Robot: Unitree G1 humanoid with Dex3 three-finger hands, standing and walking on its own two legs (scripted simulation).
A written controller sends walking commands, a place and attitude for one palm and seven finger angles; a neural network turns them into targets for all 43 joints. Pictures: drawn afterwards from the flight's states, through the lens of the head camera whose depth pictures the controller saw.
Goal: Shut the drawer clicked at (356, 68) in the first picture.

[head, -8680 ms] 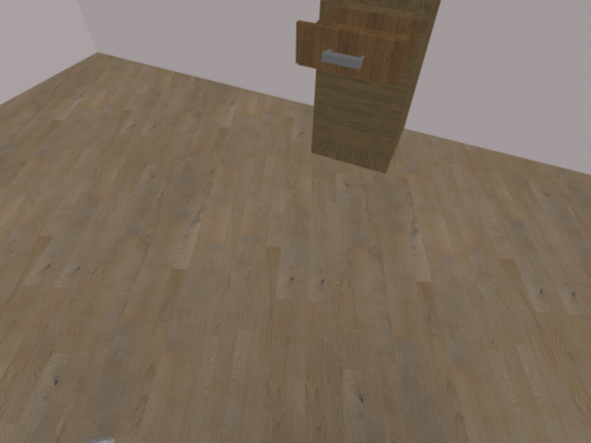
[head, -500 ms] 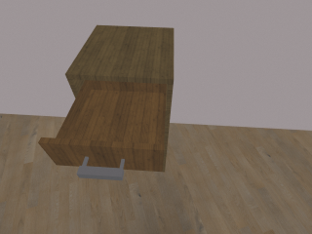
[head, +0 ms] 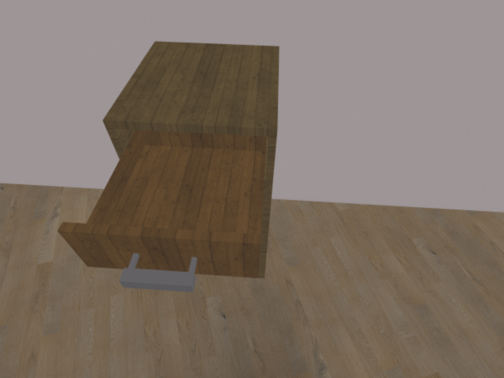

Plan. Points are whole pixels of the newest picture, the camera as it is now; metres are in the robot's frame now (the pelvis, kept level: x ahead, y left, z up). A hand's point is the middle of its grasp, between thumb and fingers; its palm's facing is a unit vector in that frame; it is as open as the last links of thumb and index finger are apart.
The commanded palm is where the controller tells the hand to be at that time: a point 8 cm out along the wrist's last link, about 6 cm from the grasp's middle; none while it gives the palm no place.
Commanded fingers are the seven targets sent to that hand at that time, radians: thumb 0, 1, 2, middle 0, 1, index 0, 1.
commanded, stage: raise the hand and make a fist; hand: left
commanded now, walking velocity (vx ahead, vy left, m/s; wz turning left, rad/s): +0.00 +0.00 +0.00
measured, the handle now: (161, 269) +0.32 +0.20 -0.07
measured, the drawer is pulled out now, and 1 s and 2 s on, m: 0.30 0.30 0.30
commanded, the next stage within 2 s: bring the fist close to the handle in 1.86 s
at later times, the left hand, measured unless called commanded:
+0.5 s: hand out of the picture +0.11 +0.17 -0.04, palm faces +0.13 -0.99 -0.06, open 5.3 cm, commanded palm +0.11 +0.22 -0.03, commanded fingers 0.00 0.90 0.90 -0.76 -0.91 -0.76 -0.91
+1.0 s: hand (144, 365) +0.14 +0.16 -0.01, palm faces +0.01 -1.00 -0.04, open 3.2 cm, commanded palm +0.11 +0.22 +0.00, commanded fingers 0.00 0.90 0.90 -1.26 -1.45 -1.26 -1.45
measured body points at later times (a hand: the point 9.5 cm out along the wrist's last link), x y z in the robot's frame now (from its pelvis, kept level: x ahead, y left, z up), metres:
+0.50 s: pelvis -0.04 -0.03 -0.09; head +0.00 -0.02 +0.36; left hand +0.10 +0.22 -0.03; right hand +0.22 -0.24 -0.11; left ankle -0.03 +0.10 -0.74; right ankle +0.00 -0.12 -0.74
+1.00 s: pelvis -0.03 -0.01 -0.07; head +0.02 +0.00 +0.38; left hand +0.14 +0.22 +0.00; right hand +0.15 -0.26 -0.13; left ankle -0.03 +0.10 -0.74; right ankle +0.00 -0.12 -0.74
